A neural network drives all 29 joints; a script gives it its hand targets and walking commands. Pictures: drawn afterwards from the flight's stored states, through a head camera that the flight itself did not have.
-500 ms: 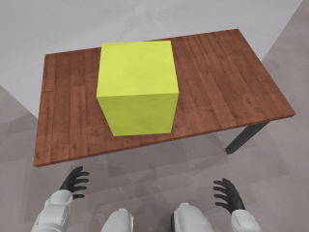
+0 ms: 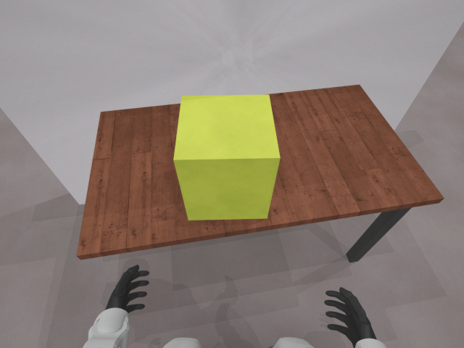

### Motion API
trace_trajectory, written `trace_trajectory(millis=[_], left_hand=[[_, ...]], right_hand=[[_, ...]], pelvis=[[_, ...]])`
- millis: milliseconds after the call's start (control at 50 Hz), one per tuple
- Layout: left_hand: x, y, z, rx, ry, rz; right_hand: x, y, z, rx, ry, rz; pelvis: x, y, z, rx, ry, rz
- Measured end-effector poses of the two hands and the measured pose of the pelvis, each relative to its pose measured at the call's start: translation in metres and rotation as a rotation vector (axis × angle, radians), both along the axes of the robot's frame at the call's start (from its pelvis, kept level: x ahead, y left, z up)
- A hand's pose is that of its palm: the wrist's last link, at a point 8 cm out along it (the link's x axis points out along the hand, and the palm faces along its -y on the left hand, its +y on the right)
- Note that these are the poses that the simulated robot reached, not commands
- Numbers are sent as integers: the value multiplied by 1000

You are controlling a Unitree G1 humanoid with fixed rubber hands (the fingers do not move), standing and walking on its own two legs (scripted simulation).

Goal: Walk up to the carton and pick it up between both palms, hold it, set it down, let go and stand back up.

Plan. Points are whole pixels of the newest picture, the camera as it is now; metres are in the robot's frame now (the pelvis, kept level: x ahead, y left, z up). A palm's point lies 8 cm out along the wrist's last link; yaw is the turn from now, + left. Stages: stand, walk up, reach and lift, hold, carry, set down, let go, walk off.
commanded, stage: reach and lift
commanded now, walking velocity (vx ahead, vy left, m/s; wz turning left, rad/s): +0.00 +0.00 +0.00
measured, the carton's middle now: (226, 160) +0.52 +0.06 -0.08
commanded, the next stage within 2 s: none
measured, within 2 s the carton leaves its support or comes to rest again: neither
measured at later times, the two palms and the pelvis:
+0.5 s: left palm (126, 266) +0.24 +0.23 -0.06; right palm (350, 281) +0.24 -0.19 -0.07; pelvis +0.04 -0.01 +0.00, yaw +1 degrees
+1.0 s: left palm (132, 234) +0.29 +0.22 -0.03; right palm (342, 242) +0.30 -0.18 -0.05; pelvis +0.03 +0.01 -0.01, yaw +1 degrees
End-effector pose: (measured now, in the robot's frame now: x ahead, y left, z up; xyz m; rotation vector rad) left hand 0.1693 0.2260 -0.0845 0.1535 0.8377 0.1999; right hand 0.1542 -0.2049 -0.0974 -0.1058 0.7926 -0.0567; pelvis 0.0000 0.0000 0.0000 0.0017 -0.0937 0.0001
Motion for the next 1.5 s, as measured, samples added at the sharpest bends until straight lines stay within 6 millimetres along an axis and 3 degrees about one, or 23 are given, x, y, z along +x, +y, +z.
trace_trajectory(millis=[260,460,640,880,1120,1320,1500], left_hand=[[59,-10,27,-18,-191,-39],[69,-2,20,-40,-271,-5],[89,2,30,-44,-413,-9],[116,-11,57,-45,-537,-62],[133,-6,51,-70,-541,13],[168,-10,71,-66,-562,-7],[198,-10,86,-74,-572,-1]], right_hand=[[60,3,21,13,-204,3],[79,9,27,27,-252,28],[114,18,40,46,-390,34],[140,23,52,74,-521,18],[168,21,60,52,-495,63],[210,24,79,71,-505,45],[234,35,86,83,-497,55]], pelvis=[[17,-4,-2,7,45,7],[33,-6,0,-1,48,8],[40,1,-3,-15,96,19],[40,14,-4,-30,115,19],[28,7,-8,-17,191,16],[25,4,-11,-20,247,16],[26,1,-12,-18,294,14]])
